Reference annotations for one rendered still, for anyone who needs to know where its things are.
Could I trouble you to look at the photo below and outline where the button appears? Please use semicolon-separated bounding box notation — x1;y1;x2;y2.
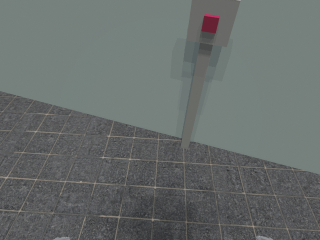
201;14;220;33

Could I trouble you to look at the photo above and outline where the panel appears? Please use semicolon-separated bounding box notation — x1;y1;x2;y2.
180;0;241;150

